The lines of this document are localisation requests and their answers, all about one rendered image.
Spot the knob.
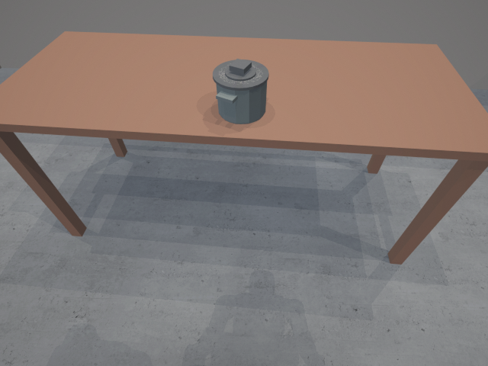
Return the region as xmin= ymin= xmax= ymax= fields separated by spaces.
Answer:
xmin=230 ymin=59 xmax=252 ymax=75

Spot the pot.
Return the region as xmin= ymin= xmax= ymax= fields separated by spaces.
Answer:
xmin=216 ymin=82 xmax=267 ymax=124

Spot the lid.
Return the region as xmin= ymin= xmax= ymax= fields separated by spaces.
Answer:
xmin=213 ymin=59 xmax=269 ymax=91

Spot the table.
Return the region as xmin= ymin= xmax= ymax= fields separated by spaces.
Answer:
xmin=0 ymin=31 xmax=488 ymax=265

